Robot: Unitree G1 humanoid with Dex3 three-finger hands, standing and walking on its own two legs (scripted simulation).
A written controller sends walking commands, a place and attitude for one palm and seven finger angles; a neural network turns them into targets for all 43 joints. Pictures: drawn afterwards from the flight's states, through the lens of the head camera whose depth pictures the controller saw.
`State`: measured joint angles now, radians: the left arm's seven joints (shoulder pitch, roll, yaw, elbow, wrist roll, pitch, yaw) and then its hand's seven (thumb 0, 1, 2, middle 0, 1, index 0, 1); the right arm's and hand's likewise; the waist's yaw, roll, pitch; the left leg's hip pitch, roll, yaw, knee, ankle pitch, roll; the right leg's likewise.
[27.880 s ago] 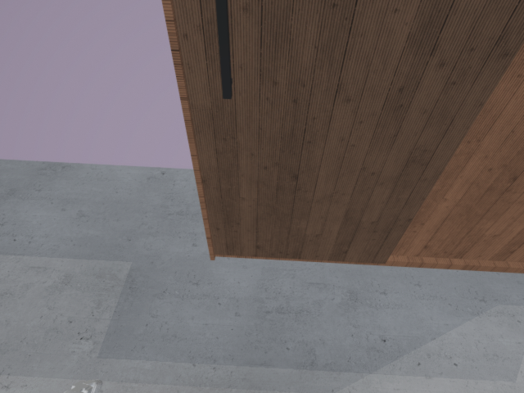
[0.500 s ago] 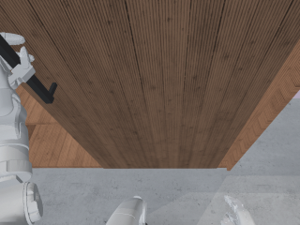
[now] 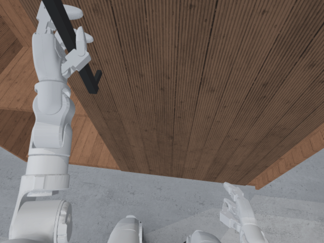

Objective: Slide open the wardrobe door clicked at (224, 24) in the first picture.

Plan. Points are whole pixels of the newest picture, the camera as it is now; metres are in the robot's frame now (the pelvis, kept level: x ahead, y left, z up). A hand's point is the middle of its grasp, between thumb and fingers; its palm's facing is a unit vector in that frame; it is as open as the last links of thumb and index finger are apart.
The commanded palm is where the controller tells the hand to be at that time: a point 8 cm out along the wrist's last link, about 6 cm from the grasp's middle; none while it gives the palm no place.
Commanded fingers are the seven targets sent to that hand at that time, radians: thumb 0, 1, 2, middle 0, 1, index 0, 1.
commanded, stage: stop walking and hold the door there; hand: left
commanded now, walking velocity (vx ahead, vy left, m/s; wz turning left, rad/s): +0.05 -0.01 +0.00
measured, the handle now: (73, 29) +0.45 +0.21 +0.25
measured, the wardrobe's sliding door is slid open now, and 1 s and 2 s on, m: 0.64 0.64 0.64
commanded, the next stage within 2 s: loosen the grip on the handle in 0.58 s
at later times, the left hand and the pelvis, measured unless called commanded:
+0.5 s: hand (82, 53) +0.41 +0.19 +0.23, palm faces +0.16 -0.98 -0.11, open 5.6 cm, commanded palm +0.38 +0.23 +0.21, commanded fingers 0.00 0.90 0.90 -0.45 -1.40 -0.45 -1.40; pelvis +0.00 +0.03 +0.02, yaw -2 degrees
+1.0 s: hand (76, 51) +0.40 +0.19 +0.24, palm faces +0.23 -0.97 -0.09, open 11.8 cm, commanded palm +0.37 +0.23 +0.23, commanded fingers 0.00 -0.55 0.20 -0.36 -1.28 -0.36 -1.28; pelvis -0.01 +0.02 +0.02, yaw -1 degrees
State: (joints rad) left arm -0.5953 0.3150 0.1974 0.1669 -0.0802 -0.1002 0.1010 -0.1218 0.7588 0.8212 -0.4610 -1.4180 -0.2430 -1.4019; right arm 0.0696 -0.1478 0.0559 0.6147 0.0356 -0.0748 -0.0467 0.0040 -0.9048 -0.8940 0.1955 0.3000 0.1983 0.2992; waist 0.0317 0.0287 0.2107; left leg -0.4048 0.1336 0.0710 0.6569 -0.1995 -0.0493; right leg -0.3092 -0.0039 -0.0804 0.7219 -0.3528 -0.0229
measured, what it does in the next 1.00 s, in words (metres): stands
